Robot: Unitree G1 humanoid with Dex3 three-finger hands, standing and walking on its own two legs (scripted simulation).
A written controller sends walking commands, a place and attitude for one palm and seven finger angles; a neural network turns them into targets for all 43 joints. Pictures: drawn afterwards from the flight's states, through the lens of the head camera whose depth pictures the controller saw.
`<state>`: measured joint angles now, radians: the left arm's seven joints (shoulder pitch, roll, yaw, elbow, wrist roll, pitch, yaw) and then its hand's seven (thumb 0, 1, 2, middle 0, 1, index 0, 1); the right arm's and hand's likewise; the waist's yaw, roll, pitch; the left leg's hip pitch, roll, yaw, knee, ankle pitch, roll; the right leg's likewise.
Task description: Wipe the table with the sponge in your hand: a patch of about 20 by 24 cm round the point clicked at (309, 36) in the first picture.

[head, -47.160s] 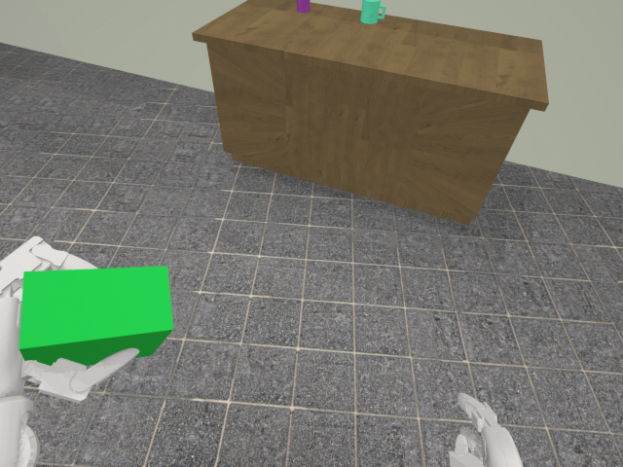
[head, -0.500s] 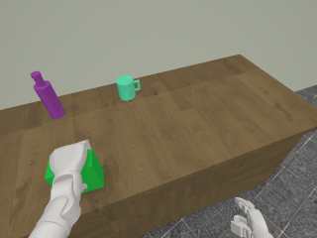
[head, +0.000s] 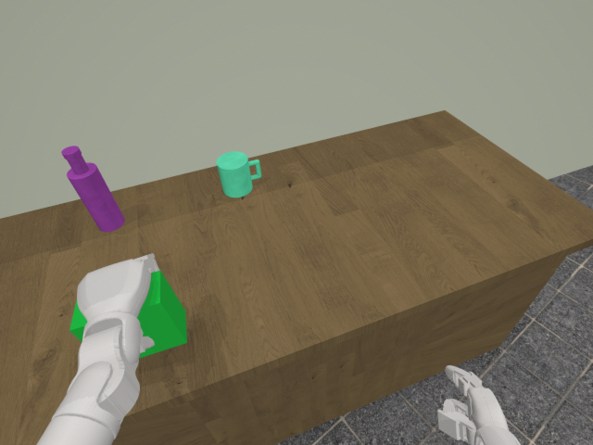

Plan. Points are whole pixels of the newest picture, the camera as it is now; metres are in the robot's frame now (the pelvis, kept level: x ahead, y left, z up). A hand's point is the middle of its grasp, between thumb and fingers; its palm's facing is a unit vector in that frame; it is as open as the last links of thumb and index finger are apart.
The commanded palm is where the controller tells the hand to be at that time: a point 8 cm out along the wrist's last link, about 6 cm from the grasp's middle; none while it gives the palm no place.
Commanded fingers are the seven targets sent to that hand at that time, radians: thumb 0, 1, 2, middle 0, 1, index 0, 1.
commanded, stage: lift the sponge slowly off the table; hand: left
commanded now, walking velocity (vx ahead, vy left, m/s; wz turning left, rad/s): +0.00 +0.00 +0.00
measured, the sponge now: (139, 325) +0.27 +0.29 +0.00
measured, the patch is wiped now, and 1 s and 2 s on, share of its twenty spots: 0.90 0.90 0.90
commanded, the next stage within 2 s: bring the sponge back beside the body in 0.84 s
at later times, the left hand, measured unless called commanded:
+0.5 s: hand (121, 296) +0.27 +0.29 +0.08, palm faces +0.03 -0.10 -0.99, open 10.1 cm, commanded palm +0.24 +0.27 +0.14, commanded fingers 0.00 0.10 1.30 -1.20 -1.60 -1.20 -1.60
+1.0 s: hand (126, 295) +0.27 +0.28 +0.08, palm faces -0.02 -0.14 -0.99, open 10.1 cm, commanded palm +0.24 +0.27 +0.15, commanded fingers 0.00 0.10 1.30 -1.20 -1.60 -1.20 -1.60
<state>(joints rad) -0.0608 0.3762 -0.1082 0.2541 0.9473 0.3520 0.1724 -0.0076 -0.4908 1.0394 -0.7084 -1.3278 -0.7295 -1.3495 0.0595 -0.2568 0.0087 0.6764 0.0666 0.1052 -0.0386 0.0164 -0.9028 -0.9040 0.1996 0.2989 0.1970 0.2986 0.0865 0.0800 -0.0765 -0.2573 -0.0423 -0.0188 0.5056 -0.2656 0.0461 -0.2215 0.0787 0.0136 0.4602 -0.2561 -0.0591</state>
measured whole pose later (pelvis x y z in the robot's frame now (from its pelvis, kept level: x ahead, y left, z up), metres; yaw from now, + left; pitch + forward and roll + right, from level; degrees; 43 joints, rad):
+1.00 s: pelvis +0.00 +0.00 +0.01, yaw +1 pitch -1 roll -1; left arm -0.11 0.42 -0.14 0.12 0.91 0.47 -0.01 -0.01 -0.50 1.04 -0.72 -1.32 -0.74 -1.34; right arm 0.00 -0.27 0.04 0.66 0.07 0.11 -0.04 0.02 -0.90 -0.90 0.20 0.30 0.20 0.30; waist 0.10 0.09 -0.03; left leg -0.17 -0.05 -0.03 0.42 -0.22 0.05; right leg -0.14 0.07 0.01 0.38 -0.22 -0.06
